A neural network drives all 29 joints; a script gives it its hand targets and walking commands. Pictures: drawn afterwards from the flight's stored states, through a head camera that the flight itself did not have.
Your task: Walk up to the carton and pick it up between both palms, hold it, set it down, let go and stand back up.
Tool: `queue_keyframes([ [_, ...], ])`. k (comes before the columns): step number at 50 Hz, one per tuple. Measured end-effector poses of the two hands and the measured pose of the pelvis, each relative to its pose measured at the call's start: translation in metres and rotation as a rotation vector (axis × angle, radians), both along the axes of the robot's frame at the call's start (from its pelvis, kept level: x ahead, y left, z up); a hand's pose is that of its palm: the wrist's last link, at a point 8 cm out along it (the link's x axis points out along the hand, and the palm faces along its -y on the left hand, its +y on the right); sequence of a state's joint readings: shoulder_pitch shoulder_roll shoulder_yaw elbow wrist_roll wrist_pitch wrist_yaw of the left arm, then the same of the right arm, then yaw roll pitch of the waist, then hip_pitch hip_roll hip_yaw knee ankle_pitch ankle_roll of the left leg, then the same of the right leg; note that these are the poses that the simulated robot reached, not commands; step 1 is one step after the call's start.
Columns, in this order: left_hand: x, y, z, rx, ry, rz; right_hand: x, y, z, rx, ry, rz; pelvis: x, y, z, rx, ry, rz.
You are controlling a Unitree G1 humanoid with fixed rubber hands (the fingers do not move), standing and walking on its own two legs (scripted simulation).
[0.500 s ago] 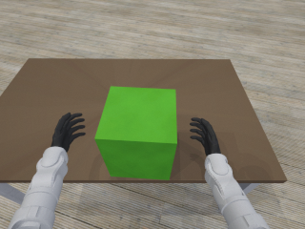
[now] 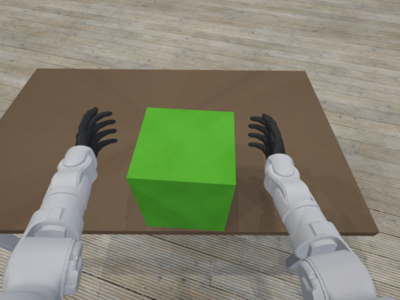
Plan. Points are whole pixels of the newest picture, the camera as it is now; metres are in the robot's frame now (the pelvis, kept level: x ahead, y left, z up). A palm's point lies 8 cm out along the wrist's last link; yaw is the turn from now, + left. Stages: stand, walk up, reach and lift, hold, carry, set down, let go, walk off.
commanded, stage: reach and lift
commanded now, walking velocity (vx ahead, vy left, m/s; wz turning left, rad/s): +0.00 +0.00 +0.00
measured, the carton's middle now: (187, 172) +0.41 +0.05 -0.05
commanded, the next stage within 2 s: none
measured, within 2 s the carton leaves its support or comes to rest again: neither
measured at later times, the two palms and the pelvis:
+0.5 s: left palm (86, 157) +0.39 +0.27 +0.04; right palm (262, 161) +0.40 -0.12 +0.03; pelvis -0.01 +0.01 -0.01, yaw +1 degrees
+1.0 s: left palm (104, 172) +0.41 +0.26 -0.05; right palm (247, 180) +0.40 -0.10 -0.06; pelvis -0.01 +0.05 -0.03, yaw +0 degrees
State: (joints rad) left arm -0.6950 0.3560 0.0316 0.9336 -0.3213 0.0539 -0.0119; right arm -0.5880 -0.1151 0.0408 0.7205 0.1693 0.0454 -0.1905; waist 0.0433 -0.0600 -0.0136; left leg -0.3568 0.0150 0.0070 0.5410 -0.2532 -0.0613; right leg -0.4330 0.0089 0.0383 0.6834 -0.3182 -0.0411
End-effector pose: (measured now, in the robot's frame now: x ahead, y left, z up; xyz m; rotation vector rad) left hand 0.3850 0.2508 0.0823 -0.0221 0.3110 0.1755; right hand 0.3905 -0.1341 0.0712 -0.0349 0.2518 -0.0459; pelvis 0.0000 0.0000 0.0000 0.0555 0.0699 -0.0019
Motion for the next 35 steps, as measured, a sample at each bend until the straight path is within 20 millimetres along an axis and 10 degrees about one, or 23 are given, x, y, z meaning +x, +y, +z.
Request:
queue_keyframes([
  [15, 0.026, 0.004, 0.002, 0.020, -0.009, 0.008, 0.025, 0.009, -0.004, -0.016, 0.025, -0.003, 0.002, 0.006, -0.002, -0.007, 0.095, 0.005],
  [35, 0.002, 0.026, -0.087, 0.058, 0.022, 0.004, -0.002, 0.026, -0.084, -0.028, 0.130, 0.019, -0.019, 0.030, -0.019, -0.073, 0.320, 0.035],
])
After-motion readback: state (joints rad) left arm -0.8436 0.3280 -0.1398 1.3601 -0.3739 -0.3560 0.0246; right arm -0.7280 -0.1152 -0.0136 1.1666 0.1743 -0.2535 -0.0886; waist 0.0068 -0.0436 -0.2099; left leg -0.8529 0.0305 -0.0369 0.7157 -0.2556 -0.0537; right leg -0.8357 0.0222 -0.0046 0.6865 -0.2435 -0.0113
